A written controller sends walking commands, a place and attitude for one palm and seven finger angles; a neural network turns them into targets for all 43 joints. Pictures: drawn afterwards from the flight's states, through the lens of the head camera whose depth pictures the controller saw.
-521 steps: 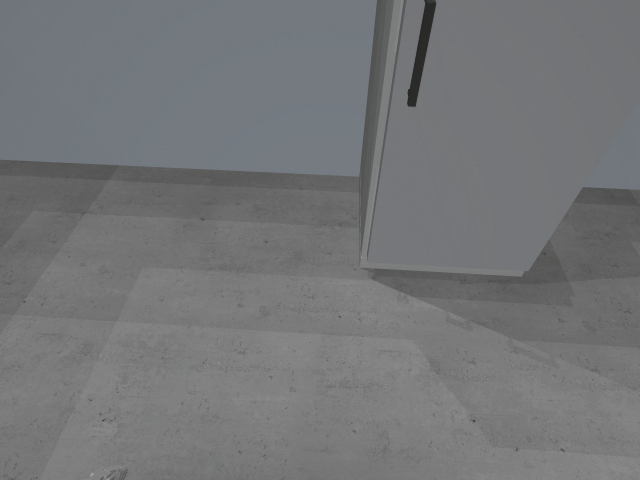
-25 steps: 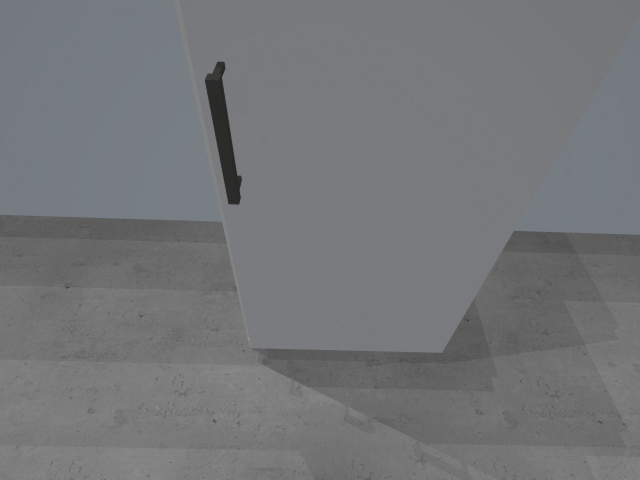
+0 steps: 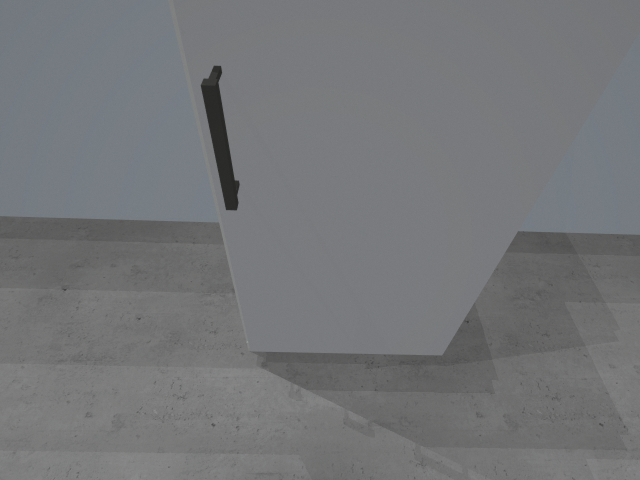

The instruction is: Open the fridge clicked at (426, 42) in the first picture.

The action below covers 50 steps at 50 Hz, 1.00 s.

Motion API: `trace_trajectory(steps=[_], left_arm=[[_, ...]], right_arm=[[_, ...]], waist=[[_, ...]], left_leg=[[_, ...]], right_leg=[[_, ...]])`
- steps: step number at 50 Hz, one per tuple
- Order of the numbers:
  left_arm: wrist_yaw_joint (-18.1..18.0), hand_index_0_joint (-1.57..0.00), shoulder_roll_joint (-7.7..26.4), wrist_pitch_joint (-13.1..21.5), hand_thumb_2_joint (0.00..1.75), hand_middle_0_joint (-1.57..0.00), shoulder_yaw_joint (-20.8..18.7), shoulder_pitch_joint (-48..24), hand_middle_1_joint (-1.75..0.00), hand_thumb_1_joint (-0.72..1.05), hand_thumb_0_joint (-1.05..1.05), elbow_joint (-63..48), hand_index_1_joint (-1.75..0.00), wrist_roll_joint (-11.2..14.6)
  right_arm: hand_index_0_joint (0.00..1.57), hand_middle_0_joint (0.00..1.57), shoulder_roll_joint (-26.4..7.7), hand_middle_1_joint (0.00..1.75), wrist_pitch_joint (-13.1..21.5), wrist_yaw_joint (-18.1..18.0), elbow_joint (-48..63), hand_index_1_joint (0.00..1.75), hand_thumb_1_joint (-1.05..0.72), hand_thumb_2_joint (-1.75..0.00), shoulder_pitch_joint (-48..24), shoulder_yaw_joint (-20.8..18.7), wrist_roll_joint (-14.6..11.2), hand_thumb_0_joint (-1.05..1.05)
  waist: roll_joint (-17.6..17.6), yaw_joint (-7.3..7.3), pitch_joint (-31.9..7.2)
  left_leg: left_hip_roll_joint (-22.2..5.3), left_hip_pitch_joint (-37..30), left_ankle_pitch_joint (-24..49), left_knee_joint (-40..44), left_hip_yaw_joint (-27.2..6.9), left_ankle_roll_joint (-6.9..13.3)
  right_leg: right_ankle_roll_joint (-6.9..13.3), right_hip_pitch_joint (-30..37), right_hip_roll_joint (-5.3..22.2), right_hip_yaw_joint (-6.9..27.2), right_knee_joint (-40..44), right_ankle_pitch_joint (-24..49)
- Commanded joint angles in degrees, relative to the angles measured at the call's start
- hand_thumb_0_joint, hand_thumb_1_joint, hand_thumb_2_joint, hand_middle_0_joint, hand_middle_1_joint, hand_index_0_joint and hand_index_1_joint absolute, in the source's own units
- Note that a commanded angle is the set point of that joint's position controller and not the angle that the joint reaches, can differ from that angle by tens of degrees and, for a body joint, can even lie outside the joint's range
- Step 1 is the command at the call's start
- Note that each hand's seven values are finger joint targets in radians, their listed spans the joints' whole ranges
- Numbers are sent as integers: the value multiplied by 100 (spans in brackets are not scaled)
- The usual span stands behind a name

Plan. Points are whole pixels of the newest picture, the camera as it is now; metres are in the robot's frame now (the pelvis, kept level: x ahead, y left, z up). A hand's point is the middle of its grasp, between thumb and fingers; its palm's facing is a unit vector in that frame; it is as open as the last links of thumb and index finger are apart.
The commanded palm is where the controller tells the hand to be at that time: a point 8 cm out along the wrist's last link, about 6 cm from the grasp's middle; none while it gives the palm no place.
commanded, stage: look again from close up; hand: left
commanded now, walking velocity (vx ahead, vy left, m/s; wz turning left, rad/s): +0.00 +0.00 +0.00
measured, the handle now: (224, 144) +0.56 +0.19 +0.12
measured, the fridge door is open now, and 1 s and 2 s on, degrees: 0 0 0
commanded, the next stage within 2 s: shuffle to correct the standing spot in 0.40 s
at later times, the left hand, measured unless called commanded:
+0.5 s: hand out of the picture +0.00 +0.15 -0.18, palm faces +0.04 -0.99 -0.15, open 7.4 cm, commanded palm none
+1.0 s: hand out of the picture +0.05 +0.16 -0.19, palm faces +0.01 -0.99 -0.12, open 7.4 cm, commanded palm none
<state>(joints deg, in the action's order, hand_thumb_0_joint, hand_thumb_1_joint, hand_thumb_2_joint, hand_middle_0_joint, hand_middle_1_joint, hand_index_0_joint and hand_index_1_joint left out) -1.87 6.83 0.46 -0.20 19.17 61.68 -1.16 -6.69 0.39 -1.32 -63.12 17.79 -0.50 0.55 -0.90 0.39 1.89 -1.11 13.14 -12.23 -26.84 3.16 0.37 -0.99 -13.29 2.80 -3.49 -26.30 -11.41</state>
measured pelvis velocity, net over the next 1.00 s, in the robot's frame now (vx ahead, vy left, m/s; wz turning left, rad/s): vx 0.09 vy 0.01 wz -0.04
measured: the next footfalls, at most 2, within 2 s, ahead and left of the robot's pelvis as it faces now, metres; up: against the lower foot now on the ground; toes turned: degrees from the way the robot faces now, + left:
none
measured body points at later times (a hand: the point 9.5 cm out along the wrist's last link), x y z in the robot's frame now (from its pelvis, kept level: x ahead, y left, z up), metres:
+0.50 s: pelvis +0.01 +0.00 +0.00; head +0.02 +0.00 +0.45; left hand +0.00 +0.20 -0.16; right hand +0.00 -0.21 -0.16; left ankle +0.03 +0.11 -0.74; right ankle +0.03 -0.13 -0.74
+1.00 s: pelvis +0.09 +0.01 -0.01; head +0.11 +0.02 +0.44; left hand +0.05 +0.21 -0.17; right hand +0.04 -0.20 -0.16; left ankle +0.03 +0.11 -0.74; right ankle +0.06 -0.10 -0.71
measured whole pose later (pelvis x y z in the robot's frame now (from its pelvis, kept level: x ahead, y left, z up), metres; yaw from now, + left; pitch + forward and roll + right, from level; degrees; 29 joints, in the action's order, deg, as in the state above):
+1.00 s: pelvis +0.09 +0.01 -0.01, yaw -2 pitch +0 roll +0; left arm -0.7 7.1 -0.3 -2.1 21.7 63.4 -1.5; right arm -5.0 3.4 -2.2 -62.7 22.1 -0.3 1.5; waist -2.2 -0.7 2.2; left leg -1.4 7.9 -22.4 -30.6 5.2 1.1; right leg 1.3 -20.2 2.6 -5.3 -49.8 -28.2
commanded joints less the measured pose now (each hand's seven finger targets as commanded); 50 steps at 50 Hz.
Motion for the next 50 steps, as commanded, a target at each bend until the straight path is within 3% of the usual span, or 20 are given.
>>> trace_trajectory(steps=[1,9,13,25,26,30,33,38,40,41,42,43,44,45,46,47,49,50], left_arm=[[-31,-20,447,98,90,-20,-111,509,-30,90,0,-120,-30,4],[-36,-20,467,106,90,-20,-101,479,-30,90,0,-93,-30,4],[-30,-20,452,93,90,-20,-104,458,-30,90,0,-84,-30,10],[-34,-20,450,103,90,-20,-100,468,-30,90,0,-49,-30,9],[-30,-20,415,104,90,-20,-95,488,-30,90,0,-15,-30,8],[15,-20,454,41,90,-20,-176,568,-30,90,0,-71,-30,-46],[50,-20,489,50,90,-20,-233,700,-30,90,0,-88,-30,-44],[59,-20,649,103,90,-20,-346,944,-30,90,0,-64,-30,-15],[51,-20,645,112,90,-20,-370,928,-30,90,0,-79,-30,-20],[60,-20,621,121,90,-20,-368,862,-30,90,0,-98,-30,-18],[79,-20,562,127,90,-20,-359,749,-30,90,0,-128,-30,-17],[102,-20,431,135,90,-20,-334,644,-30,90,0,-170,-30,-25],[119,-20,270,159,90,-20,-292,476,-30,90,0,-261,-30,-40],[112,-20,177,198,90,-20,-236,93,-30,90,0,-426,-30,-61],[101,-20,204,213,90,-20,-239,-189,-30,90,0,-515,-30,-59],[107,-20,141,218,90,-20,-238,-289,-30,90,0,-516,-30,-38],[128,-20,-19,194,90,-20,-198,-201,-30,90,0,-437,-30,1],[117,-20,-60,166,90,-20,-204,22,-30,90,0,-349,-30,22]], right_arm=[[20,20,-483,30,102,-12,139,30,-90,-90,364,-67,19,0],[20,20,-465,30,109,-19,96,30,-90,-90,381,-60,10,0],[20,20,-465,30,97,-18,82,30,-90,-90,389,-56,21,0],[20,20,-476,30,126,-31,50,30,-90,-90,374,-47,12,0],[20,20,-450,30,119,-30,22,30,-90,-90,427,-35,26,0],[20,20,-469,30,26,6,44,30,-90,-90,507,-97,72,0],[20,20,-430,30,29,20,136,30,-90,-90,515,-107,87,0],[20,20,-243,30,108,55,253,30,-90,-90,520,-86,80,0],[20,20,-225,30,137,63,282,30,-90,-90,576,-86,71,0],[20,20,-216,30,163,66,248,30,-90,-90,685,-86,68,0],[20,20,-257,30,197,60,190,30,-90,-90,849,-89,60,0],[20,20,-412,30,240,32,76,30,-90,-90,1109,-112,58,0],[20,20,-667,30,270,-11,-103,30,-90,-90,1531,-171,67,0],[20,20,-772,30,282,-75,-233,30,-90,-90,1890,-179,103,0],[20,20,-694,30,282,-112,-262,30,-90,-90,1926,-135,117,0],[20,20,-629,30,298,-129,-220,30,-90,-90,1729,-88,126,0],[20,20,-579,30,302,-166,-104,30,-90,-90,1204,-51,134,0],[20,20,-593,30,288,-191,-55,30,-90,-90,951,-34,108,0]], waist=[[92,9,235],[51,9,286],[40,-5,369],[95,17,251],[21,3,192],[62,36,561],[-144,72,708],[-620,106,637],[-484,27,771],[-313,-36,724],[-22,-119,697],[611,-218,636],[1440,-360,480],[1798,-529,608],[1382,-534,789],[908,-427,839],[727,-183,665],[809,-23,460]], left_leg=[[-424,349,-318,735,-499,52],[-437,262,-84,709,-443,42],[-426,315,-322,778,-459,42],[-459,194,-54,769,-456,55],[-449,169,-287,777,-425,46],[-405,528,-1781,794,-476,125],[-310,723,-1796,488,-370,159],[-42,885,-1095,-516,125,108],[-75,804,-997,-610,184,119],[-105,553,-924,-437,152,132],[-190,225,-788,-149,-8,172],[-524,-239,-506,267,-501,310],[-1175,-872,17,704,-1363,644],[-1698,-1483,1173,1030,-2075,1063],[-1954,-1498,2215,980,-2201,1364],[-1948,-1281,3128,848,-1944,1401],[-1557,-831,4040,582,-1103,1093],[-1270,-615,4190,390,-755,863]], right_leg=[[219,25,340,458,575,-194],[220,68,346,437,588,-45],[221,-23,336,468,620,-282],[219,110,338,426,567,-6],[218,139,330,421,582,-222],[288,-261,268,478,557,-1798],[392,-354,357,684,625,-2148],[684,-144,753,1165,900,-2372],[751,-302,815,1146,820,-2254],[723,-441,729,970,628,-2072],[642,-618,535,685,245,-1746],[495,-930,231,259,-426,-1322],[317,-1467,-122,-320,-1496,-1016],[247,-2382,-271,-463,-2425,-1749],[283,-2720,-59,-224,-2980,-2099],[282,-2580,120,-36,-3014,-2028],[229,-1625,207,-50,-1917,-1751],[179,-894,135,-130,-1061,-1159]])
